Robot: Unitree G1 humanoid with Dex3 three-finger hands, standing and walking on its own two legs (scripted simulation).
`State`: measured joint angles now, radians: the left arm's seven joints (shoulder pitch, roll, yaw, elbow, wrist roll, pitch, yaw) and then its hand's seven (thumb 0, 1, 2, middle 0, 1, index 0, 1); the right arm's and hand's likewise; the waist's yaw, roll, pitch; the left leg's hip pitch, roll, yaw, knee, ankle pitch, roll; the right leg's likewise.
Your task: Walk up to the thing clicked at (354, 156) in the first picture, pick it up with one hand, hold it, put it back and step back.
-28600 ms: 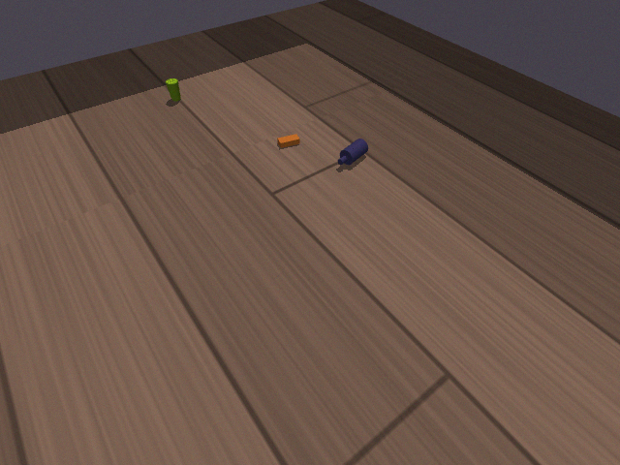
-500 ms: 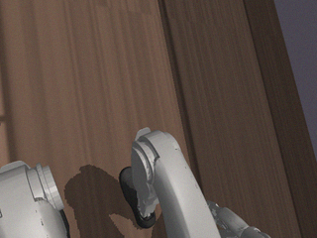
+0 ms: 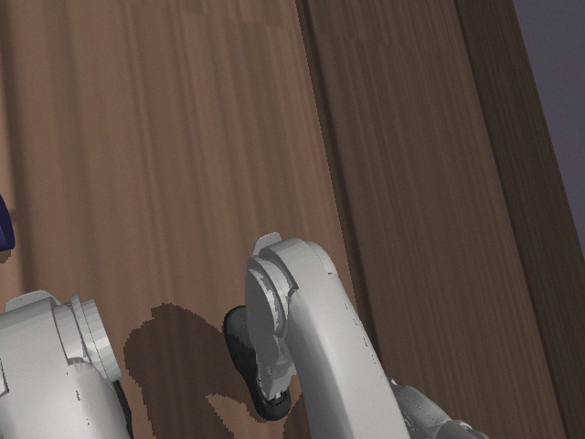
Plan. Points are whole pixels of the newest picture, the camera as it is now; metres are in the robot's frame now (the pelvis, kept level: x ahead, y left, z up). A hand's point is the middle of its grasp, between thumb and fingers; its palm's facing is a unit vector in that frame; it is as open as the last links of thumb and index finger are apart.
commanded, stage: close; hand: left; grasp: from above
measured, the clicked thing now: out of the picture +0.41 +0.33 -0.26
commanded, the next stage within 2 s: settle in 0.40 s
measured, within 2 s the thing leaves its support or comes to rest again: leaves its support in 0.76 s
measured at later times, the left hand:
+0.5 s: hand out of the picture +0.42 +0.33 -0.24, palm faces -0.43 -0.17 -0.89, open 10.9 cm
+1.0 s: hand out of the picture +0.41 +0.34 -0.17, palm faces -0.36 -0.10 -0.93, open 10.9 cm
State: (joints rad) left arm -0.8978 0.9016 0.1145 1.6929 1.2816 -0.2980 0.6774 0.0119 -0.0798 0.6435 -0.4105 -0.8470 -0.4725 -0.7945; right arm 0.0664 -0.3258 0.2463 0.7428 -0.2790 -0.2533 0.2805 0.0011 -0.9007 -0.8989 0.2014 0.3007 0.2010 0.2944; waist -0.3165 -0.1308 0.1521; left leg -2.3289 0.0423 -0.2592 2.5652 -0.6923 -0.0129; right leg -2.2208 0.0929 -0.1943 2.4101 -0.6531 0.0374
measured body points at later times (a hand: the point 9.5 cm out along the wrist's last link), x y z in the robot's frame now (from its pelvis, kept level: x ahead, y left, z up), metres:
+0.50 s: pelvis +0.01 +0.00 +0.00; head +0.26 +0.12 +0.35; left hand +0.43 +0.33 -0.19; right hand +0.08 -0.25 -0.06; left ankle +0.07 +0.13 -0.26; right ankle +0.12 -0.11 -0.26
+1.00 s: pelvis +0.01 +0.00 +0.01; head +0.23 +0.11 +0.39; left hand +0.43 +0.34 -0.12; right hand +0.09 -0.26 -0.07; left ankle +0.07 +0.13 -0.26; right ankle +0.11 -0.11 -0.26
